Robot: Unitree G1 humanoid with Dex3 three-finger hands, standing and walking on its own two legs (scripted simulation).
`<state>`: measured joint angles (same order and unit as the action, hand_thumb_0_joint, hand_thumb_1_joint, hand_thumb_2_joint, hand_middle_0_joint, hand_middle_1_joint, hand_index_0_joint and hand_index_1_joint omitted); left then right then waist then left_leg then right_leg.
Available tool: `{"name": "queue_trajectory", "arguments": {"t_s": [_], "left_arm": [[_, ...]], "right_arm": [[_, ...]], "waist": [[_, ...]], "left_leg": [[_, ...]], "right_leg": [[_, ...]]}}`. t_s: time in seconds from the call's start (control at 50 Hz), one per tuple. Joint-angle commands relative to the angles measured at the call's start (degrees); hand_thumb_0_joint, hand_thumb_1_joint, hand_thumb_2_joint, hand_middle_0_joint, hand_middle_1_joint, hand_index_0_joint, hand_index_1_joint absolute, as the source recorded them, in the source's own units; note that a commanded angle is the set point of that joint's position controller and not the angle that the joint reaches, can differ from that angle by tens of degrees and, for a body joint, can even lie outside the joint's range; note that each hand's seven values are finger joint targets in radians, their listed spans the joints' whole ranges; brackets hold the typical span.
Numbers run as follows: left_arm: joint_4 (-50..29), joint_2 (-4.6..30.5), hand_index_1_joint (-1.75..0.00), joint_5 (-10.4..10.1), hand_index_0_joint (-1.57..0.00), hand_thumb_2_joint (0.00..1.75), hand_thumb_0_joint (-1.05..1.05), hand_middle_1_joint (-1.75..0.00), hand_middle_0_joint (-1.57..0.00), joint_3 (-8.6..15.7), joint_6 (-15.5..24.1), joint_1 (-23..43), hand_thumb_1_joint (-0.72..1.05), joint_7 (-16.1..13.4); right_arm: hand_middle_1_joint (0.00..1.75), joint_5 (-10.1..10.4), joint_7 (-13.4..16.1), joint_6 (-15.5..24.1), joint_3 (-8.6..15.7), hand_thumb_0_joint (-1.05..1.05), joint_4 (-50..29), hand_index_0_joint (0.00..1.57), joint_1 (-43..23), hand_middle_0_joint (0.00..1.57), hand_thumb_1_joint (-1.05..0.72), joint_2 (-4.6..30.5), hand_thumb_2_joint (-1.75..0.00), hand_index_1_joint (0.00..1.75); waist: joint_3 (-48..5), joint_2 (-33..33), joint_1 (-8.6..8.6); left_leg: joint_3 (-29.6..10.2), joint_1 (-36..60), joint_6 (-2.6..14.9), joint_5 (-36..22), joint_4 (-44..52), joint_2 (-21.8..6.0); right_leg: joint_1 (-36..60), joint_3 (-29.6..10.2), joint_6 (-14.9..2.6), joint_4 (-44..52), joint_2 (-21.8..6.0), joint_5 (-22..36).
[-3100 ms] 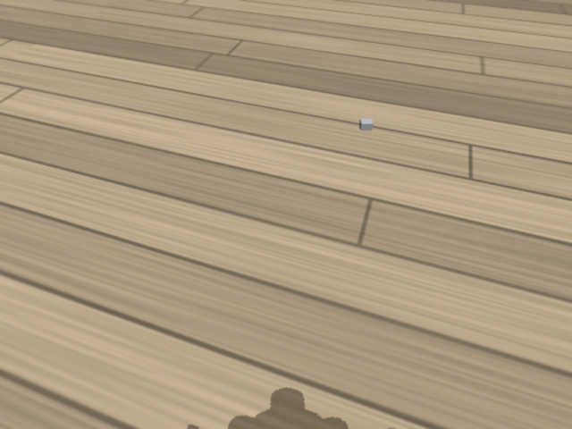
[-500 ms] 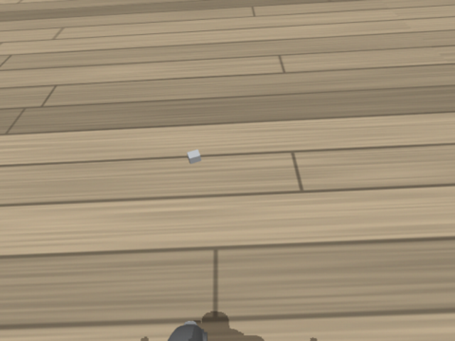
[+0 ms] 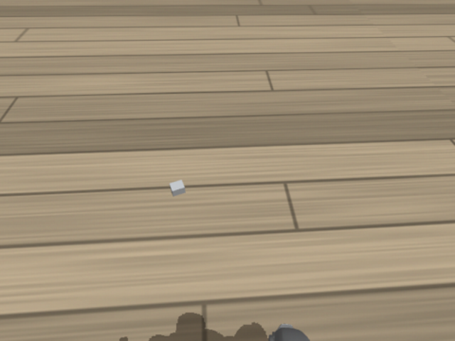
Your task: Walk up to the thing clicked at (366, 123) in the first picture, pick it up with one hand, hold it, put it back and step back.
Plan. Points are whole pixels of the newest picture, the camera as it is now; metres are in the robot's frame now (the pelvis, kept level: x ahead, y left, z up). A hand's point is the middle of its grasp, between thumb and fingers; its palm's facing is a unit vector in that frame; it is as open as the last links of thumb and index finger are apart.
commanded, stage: walk up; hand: left
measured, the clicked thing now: (177, 188) +0.99 +0.27 -0.75
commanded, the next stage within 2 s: none
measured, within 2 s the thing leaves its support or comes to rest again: neither
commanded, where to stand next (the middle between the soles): +0.62 +0.02 m, yaw +1 degrees
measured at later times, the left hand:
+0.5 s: hand (105, 300) +0.24 +0.26 -0.14, palm faces +0.04 -0.93 -0.37, open 7.4 cm
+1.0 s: hand (124, 212) +0.45 +0.28 -0.14, palm faces +0.00 -0.90 -0.43, open 7.4 cm
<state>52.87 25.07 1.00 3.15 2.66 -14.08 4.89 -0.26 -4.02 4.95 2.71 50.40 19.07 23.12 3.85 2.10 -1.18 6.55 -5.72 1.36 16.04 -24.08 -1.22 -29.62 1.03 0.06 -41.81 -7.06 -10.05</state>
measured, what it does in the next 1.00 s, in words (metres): walks ahead: right foot, then left foot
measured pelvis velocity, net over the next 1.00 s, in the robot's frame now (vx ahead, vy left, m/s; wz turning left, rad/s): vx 0.40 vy -0.02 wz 0.03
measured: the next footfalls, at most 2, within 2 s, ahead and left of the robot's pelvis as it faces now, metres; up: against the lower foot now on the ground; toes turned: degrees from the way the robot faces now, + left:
right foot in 0.12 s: +0.22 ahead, -0.15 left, +0.00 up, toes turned -5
left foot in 0.54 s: +0.38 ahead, +0.13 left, +0.00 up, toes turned +8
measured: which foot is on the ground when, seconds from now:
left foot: down 0.00-0.14, up 0.16-0.52, down 0.54-0.96, up 0.98-1.00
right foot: up 0.00-0.10, down 0.12-0.56, up 0.58-0.94, down 0.96-1.00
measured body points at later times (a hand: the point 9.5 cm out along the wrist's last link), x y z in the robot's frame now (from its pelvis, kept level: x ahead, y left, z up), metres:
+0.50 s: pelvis +0.21 -0.02 -0.01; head +0.23 -0.01 +0.44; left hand +0.24 +0.31 -0.12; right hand +0.32 -0.33 -0.12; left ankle +0.33 +0.13 -0.73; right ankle +0.18 -0.15 -0.74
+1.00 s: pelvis +0.40 -0.02 -0.02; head +0.40 -0.03 +0.43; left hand +0.45 +0.32 -0.11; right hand +0.45 -0.34 -0.14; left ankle +0.34 +0.12 -0.72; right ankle +0.47 -0.14 -0.74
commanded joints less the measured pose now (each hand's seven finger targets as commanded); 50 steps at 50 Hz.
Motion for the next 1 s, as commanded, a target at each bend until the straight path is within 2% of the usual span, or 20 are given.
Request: {"name": "queue_trajectory", "arguments": {"t_s": [0.0, 0.04, 0.08, 0.1, 0.12, 0.16, 0.24, 0.4, 0.5, 0.52, 0.54, 0.56, 0.6, 0.66, 0.74, 0.88, 0.92, 0.94, 0.96, 0.98], "left_arm": [[-4.59, 9.17, -0.3, -0.4, -0.2, 0.9, 0.0, -0.3, -0.2, 3.14, 1.92, 4.48, 0.9, -0.39], [-4.09, 9.02, -0.3, -0.38, -0.2, 0.9, 0.0, -0.3, -0.2, 3.28, 2.32, 2.41, 0.9, -0.79], [-2.3, 11.81, -0.3, -0.18, -0.2, 0.9, 0.0, -0.3, -0.2, 4.65, 3.24, -5.2, 0.9, -1.93], [-1.71, 16.57, -0.3, 0.24, -0.2, 0.9, 0.0, -0.3, -0.2, 6.12, 3.8, -11.1, 0.9, -2.71], [-2.14, 20.51, -0.3, -0.63, -0.2, 0.9, 0.0, -0.3, -0.2, 6.51, 3.66, -11.97, 0.9, -2.95], [-3.81, 17.37, -0.3, -1.86, -0.2, 0.9, 0.0, -0.3, -0.2, 5.56, 3.4, -6.85, 0.9, -3.4], [-5.86, 13.02, -0.3, -1.37, -0.2, 0.9, 0.0, -0.3, -0.2, 3.81, 3.6, -0.48, 0.9, -3.5], [-7.48, 14.23, -0.3, -0.55, -0.2, 0.9, 0.0, -0.3, -0.2, 4.33, 3.81, -3.28, 0.9, -2.86], [-7.84, 12.77, -0.3, -0.46, -0.2, 0.9, 0.0, -0.3, -0.2, 2.97, 3.09, -2.29, 0.9, -3.09], [-8.01, 9.87, -0.3, -0.49, -0.2, 0.9, 0.0, -0.3, -0.2, 1.86, 3.0, -3.97, 0.9, -3.13], [-8.69, 6.28, -0.3, -1.4, -0.2, 0.9, 0.0, -0.3, -0.2, 1.22, 2.73, -5.86, 0.9, -2.97], [-7.27, 12.35, -0.3, -1.03, -0.2, 0.9, 0.0, -0.3, -0.2, 2.6, 2.24, -3.99, 0.9, -4.15], [-5.59, 12.35, -0.3, -1.48, -0.2, 0.9, 0.0, -0.3, -0.2, 2.06, 2.04, -5.46, 0.9, -4.12], [-3.24, 11.11, -0.3, -1.24, -0.2, 0.9, 0.0, -0.3, -0.2, 2.17, 1.6, -8.14, 0.9, -3.16], [-4.37, 10.04, -0.3, -0.34, -0.2, 0.9, 0.0, -0.3, -0.2, 2.43, 1.13, -4.22, 0.9, -1.9], [-2.37, 10.07, -0.3, -0.15, -0.2, 0.9, 0.0, -0.3, -0.2, 3.61, 2.25, -6.04, 0.9, -1.59], [-1.13, 13.26, -0.3, 0.06, -0.2, 0.9, 0.0, -0.3, -0.2, 5.04, 3.45, -12.52, 0.9, -2.93], [-1.75, 18.38, -0.3, 0.34, -0.2, 0.9, 0.0, -0.3, -0.2, 6.26, 4.12, -15.97, 0.9, -3.75], [-3.28, 19.82, -0.3, -0.42, -0.2, 0.9, 0.0, -0.3, -0.2, 5.71, 4.13, -13.69, 0.9, -3.92], [-4.18, 19.04, -0.3, -1.32, -0.2, 0.9, 0.0, -0.3, -0.2, 5.31, 3.89, -10.51, 0.9, -4.0]], "right_arm": [[0.3, 0.35, 1.32, 1.14, 4.85, 0.0, -4.96, 0.2, -1.82, 0.2, -0.9, 15.86, -0.9, 0.3], [0.3, 0.21, 1.63, 0.66, 4.83, 0.0, -5.2, 0.2, -1.92, 0.2, -0.9, 15.96, -0.9, 0.3], [0.3, 0.15, 1.79, 0.39, 3.35, 0.0, -5.61, 0.2, 0.44, 0.2, -0.9, 12.49, -0.9, 0.3], [0.3, 0.37, 1.81, 0.62, 1.98, 0.0, -6.87, 0.2, 2.34, 0.2, -0.9, 8.4, -0.9, 0.3], [0.3, 0.67, 2.13, 0.26, 2.45, 0.0, -6.79, 0.2, 1.1, 0.2, -0.9, 11.3, -0.9, 0.3], [0.3, 0.94, 2.76, -0.36, 3.2, 0.0, -4.32, 0.2, -0.79, 0.2, -0.9, 13.95, -0.9, 0.3], [0.3, 0.32, 1.41, -1.16, 3.45, 0.0, -1.43, 0.2, 3.02, 0.2, -0.9, 12.49, -0.9, 0.3], [0.3, -0.95, -0.47, -0.89, 3.94, 0.0, -4.02, 0.2, -7.1, 0.2, -0.9, 10.37, -0.9, 0.3], [0.3, -1.14, 0.19, 0.12, 5.22, 0.0, -1.34, 0.2, 0.31, 0.2, -0.9, 12.53, -0.9, 0.3], [0.3, -1.38, 0.93, 0.56, 6.31, 0.0, 0.05, 0.2, 7.1, 0.2, -0.9, 15.86, -0.9, 0.3], [0.3, -1.55, 1.48, 0.85, 7.54, 0.0, -1.44, 0.2, 9.13, 0.2, -0.9, 21.45, -0.9, 0.3], [0.3, 0.35, 1.46, 0.6, 7.85, 0.0, -2.16, 0.2, 7.79, 0.2, -0.9, 22.18, -0.9, 0.3], [0.3, 0.46, 2.12, 0.39, 6.02, 0.0, -3.97, 0.2, 1.19, 0.2, -0.9, 17.67, -0.9, 0.3], [0.3, 0.34, 2.29, 0.72, 4.73, 0.0, -4.38, 0.2, -1.53, 0.2, -0.9, 15.27, -0.9, 0.3], [0.3, -0.2, 2.03, 0.73, 5.0, 0.0, -5.61, 0.2, -1.22, 0.2, -0.9, 16.4, -0.9, 0.3], [0.3, 0.02, 1.24, -0.31, 4.77, 0.0, -7.4, 0.2, -5.57, 0.2, -0.9, 16.25, -0.9, 0.3], [0.3, -0.24, 1.41, -0.72, 2.69, 0.0, -7.32, 0.2, -2.15, 0.2, -0.9, 10.79, -0.9, 0.3], [0.3, -0.3, 1.38, -0.63, 1.41, 0.0, -8.36, 0.2, -1.46, 0.2, -0.9, 7.14, -0.9, 0.3], [0.3, -0.43, 2.03, -1.23, 2.34, 0.0, -7.76, 0.2, -2.4, 0.2, -0.9, 10.68, -0.9, 0.3], [0.3, -0.36, 2.48, -1.62, 3.2, 0.0, -6.88, 0.2, -3.65, 0.2, -0.9, 13.74, -0.9, 0.3]], "waist": [[0.38, -8.54, -0.19], [-1.11, -7.93, 1.42], [-6.4, 0.5, 5.29], [-11.39, 13.16, 7.27], [-9.17, 13.73, 8.07], [-4.62, 3.43, 6.21], [-1.25, 7.35, 1.39], [0.18, 4.92, 4.23], [-3.81, -1.76, -2.01], [-7.6, -11.48, -5.05], [-7.98, -22.31, -4.9], [-7.77, -14.37, -5.04], [-3.06, -8.04, -1.28], [-1.8, -11.0, 0.92], [0.62, -11.64, -0.12], [-0.69, -7.8, 3.3], [-5.48, 5.23, 6.65], [-4.95, 16.79, 7.37], [-2.79, 10.03, 6.75], [-0.2, 4.51, 5.51]], "left_leg": [[-8.48, -5.9, 9.14, -4.69, 8.23, -12.37], [-7.87, -5.58, 8.47, -9.79, 2.11, -12.59], [-3.74, -9.99, 5.71, -15.81, -15.89, -7.75], [-0.49, -19.0, 2.85, -4.68, -33.62, -2.84], [-2.88, -32.09, 1.55, 13.84, -40.98, 3.44], [-12.4, -31.62, 1.46, 9.37, -45.67, -1.16], [-9.58, -24.32, -0.17, 2.12, -35.15, -3.36], [-4.66, -20.81, -1.37, -6.08, -12.78, -4.49], [-1.38, 0.64, 1.13, -4.48, -7.24, -0.48], [-8.98, 8.75, 3.78, 4.28, -2.27, -4.53], [-38.62, 14.92, 9.5, 13.06, 7.66, -19.88], [-45.41, 10.84, 15.17, 13.22, 10.13, -24.26], [-29.71, 4.16, 12.88, 2.47, 7.67, -19.43], [-16.69, -4.12, 10.56, -5.24, 7.79, -14.89], [-14.9, -6.96, 13.15, 2.03, 10.45, -15.46], [-10.2, -16.96, 9.24, 12.12, 2.63, -12.3], [-4.48, -21.64, 5.72, 5.97, -17.9, -6.13], [-0.49, -31.43, 2.12, 13.04, -35.53, 1.05], [-6.3, -35.86, 0.81, 14.87, -39.93, 1.72], [-10.11, -35.22, 0.58, 13.07, -41.15, -1.74]], "right_leg": [[7.22, 2.55, -0.97, 7.1, 2.37, 4.03], [13.07, 4.06, -1.52, 9.99, 3.88, 2.45], [28.26, 2.35, -3.56, 14.64, 5.09, -3.1], [36.62, -16.03, -6.99, 19.17, -8.42, -9.24], [40.13, -37.41, -14.13, 27.32, -18.51, -11.75], [31.99, -27.67, -15.15, 25.55, -16.34, -4.28], [19.47, -8.87, -12.09, 27.02, -7.7, 1.54], [17.95, -4.84, -12.31, 26.94, -8.21, -8.58], [9.58, 0.7, -8.46, 10.27, -5.15, 2.45], [5.1, 4.52, -6.28, -7.0, -0.81, 4.47], [-10.14, 4.72, -2.55, -21.12, 8.99, -16.33], [-10.28, -2.46, -3.28, -26.13, 6.37, -22.5], [-8.84, -6.21, -3.12, -26.42, 3.1, -14.61], [-1.56, -3.49, -1.76, -17.54, 0.75, -10.56], [-0.48, -0.7, -0.15, -7.7, 0.09, -8.57], [18.26, 3.54, -0.83, 7.32, 4.06, 1.05], [31.25, -2.81, -2.49, 15.64, 2.86, -8.97], [34.07, -26.01, -7.41, 24.23, -11.0, -17.0], [31.49, -38.42, -13.44, 28.78, -18.15, -17.2], [26.76, -36.57, -15.49, 27.92, -18.64, -15.23]]}}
